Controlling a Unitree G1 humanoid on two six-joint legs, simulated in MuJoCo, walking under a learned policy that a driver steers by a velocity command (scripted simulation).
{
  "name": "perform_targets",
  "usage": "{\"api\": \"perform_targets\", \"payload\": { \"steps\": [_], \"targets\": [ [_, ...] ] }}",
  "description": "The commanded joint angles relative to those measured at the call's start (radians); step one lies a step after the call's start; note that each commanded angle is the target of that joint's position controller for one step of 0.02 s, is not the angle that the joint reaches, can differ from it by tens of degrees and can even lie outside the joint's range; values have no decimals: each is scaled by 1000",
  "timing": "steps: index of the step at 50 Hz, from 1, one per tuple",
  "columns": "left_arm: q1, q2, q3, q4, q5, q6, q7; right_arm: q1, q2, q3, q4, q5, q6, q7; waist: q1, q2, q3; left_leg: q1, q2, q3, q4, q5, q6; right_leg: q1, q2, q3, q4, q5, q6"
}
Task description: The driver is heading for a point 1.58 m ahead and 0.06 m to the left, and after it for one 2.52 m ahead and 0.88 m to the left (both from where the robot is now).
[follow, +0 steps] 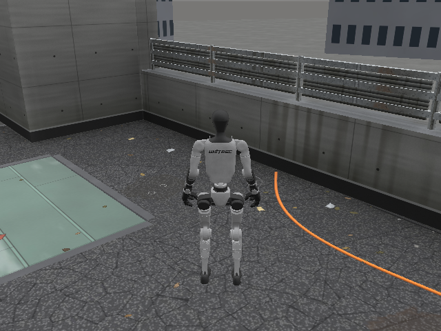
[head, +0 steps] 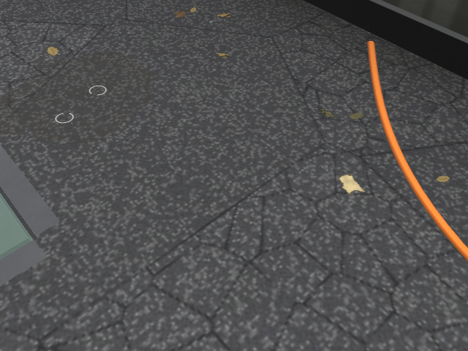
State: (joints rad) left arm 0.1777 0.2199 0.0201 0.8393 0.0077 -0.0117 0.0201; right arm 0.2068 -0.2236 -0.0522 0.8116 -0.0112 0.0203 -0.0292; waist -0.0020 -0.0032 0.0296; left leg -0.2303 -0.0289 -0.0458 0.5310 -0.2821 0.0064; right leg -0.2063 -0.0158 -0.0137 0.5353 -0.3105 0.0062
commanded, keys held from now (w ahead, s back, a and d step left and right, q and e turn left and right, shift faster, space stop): shift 0.04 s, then w+shift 0.96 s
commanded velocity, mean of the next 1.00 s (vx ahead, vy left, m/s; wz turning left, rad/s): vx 0.73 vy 0.00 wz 0.01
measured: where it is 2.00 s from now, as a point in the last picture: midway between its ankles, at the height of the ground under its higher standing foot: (241, 111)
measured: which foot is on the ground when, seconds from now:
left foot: down 0.00-0.76, up 0.78-1.00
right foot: down 0.00-0.32, up 0.34-0.72, down 0.74-1.00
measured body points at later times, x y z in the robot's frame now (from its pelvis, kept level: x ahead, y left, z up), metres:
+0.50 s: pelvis +0.14 +0.05 +0.01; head +0.15 +0.06 +0.46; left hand +0.30 +0.30 -0.10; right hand +0.10 -0.21 -0.12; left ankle +0.05 +0.15 -0.73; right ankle +0.16 -0.09 -0.66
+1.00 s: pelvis +0.54 -0.02 +0.01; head +0.55 -0.02 +0.46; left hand +0.48 +0.25 -0.13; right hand +0.70 -0.27 -0.10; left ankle +0.65 +0.14 -0.65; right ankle +0.47 -0.08 -0.73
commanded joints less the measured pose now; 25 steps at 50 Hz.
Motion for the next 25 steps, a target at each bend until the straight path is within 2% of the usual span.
{"api": "perform_targets", "payload": {
  "steps": [1,2,3,4,5,6,7,8,9,10,11,13,14,15,16,17,18,19,20,21,22,23,25],
  "targets": [
    [-9,113,25,-33,-2,-13,3,-11,-96,-24,-33,2,-12,-8,5,9,-37,45,53,-60,-75,203,20,-26,-47,51,-100,158,-24],
    [-8,111,25,-25,-2,-13,3,-9,-97,-25,-23,2,-12,-9,4,9,-36,48,53,-60,-76,206,20,-26,-45,50,-102,159,-24],
    [31,126,32,-3,-8,-8,4,30,-104,-30,1,10,-9,-11,6,-2,-76,49,19,-23,-55,-26,31,-10,-25,36,-105,-64,-40],
    [54,152,43,7,-21,-5,5,42,-118,-38,6,20,-10,-9,9,-24,-32,-22,-1,-9,-32,-309,46,-42,-37,72,-126,-344,-73],
    [87,168,47,9,-31,-9,7,14,-125,-40,-12,27,-23,-6,28,-48,45,-150,9,-20,2,-448,58,-56,-92,168,-180,-549,-120],
    [126,196,54,15,-41,-25,9,-40,-103,-34,-44,43,-49,0,46,-106,102,-266,20,0,67,-403,60,-25,-194,321,-276,-652,-180],
    [117,232,67,18,-45,-42,10,-92,-63,-23,-66,58,-76,10,40,-191,143,-313,20,71,169,-189,48,-2,-317,480,-391,-643,-239],
    [120,238,75,21,-40,-53,12,-127,-88,-29,-71,52,-95,18,54,-191,152,-344,66,29,249,-141,54,-1,-374,549,-439,-548,-270],
    [117,222,72,14,-30,-66,10,-134,-104,-35,-76,51,-107,24,51,-163,127,-381,92,5,314,-174,65,40,-387,554,-447,-471,-269],
    [91,204,67,-3,-32,-73,4,-121,-95,-32,-75,52,-115,30,34,-140,97,-390,109,3,312,-191,75,72,-367,507,-441,-406,-250],
    [61,202,65,-15,-44,-74,-3,-96,-80,-26,-68,56,-121,35,16,-141,78,-328,113,21,219,-186,81,55,-331,421,-434,-339,-220],
    [21,218,71,-24,-57,-67,-11,-24,-70,-27,-23,44,-128,41,-25,-141,34,-66,51,113,25,-66,63,-45,-205,221,-379,-218,-172],
    [21,231,87,2,31,-44,-29,94,-65,-28,18,-36,-101,64,-73,-75,-4,120,-45,226,-97,22,46,-103,-116,119,-295,-277,-173],
    [20,213,88,2,39,-38,-30,212,-82,-40,63,-42,-91,62,-119,-28,-24,339,-64,246,-80,45,36,-254,-79,72,-172,-279,-166],
    [-40,152,70,-19,41,-43,-33,389,-131,-57,106,-44,-96,52,-218,111,-67,559,64,59,-125,-104,60,-454,-11,-7,148,-176,-146],
    [-135,23,34,-102,37,-55,-33,495,-240,-65,99,-61,-107,42,-254,349,-96,571,361,-453,-315,-491,128,-660,73,0,528,-274,-125],
    [-139,40,34,-141,23,-61,-41,377,-231,-56,81,-61,-99,34,-168,234,-21,442,451,-744,-428,-666,241,-800,51,133,647,-166,-141],
    [-166,90,42,-145,18,-60,-49,268,-215,-53,53,-46,-99,32,-109,93,68,380,453,-643,-404,-610,240,-858,-46,131,690,-34,-134],
    [-123,122,48,-122,27,-63,-62,219,-182,-44,41,-33,-108,37,-73,32,41,333,387,-512,-388,-493,209,-785,-81,105,654,42,-114],
    [-69,129,52,-100,39,-60,-71,191,-163,-34,36,-27,-114,39,-39,50,17,288,331,-413,-413,-421,186,-706,-98,81,612,59,-90],
    [-59,132,52,-93,49,-50,-82,188,-137,-24,42,-25,-121,36,-29,76,28,243,294,-344,-446,-364,177,-664,-107,61,591,85,-66],
    [-80,121,48,-100,47,-39,-92,209,-118,-17,60,-22,-128,35,-32,92,50,217,269,-291,-472,-300,177,-657,-106,38,585,121,-50],
    [-154,109,40,-132,38,-26,-95,255,-119,-17,89,-15,-135,36,-38,80,101,213,247,-211,-505,-172,187,-693,-105,9,516,174,-30]
  ]
}}
Next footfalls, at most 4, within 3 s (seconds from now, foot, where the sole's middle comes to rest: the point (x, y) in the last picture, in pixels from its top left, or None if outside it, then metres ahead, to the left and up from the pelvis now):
0.74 right None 0.51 -0.08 -0.77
1.22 left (223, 216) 0.98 0.07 -0.77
1.68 right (269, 127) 1.44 -0.12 -0.77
2.14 left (228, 69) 1.85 0.06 -0.77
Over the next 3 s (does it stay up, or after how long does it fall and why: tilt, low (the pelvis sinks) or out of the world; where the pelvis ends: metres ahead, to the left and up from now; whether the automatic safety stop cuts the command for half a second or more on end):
stays up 2.33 0.37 -0.03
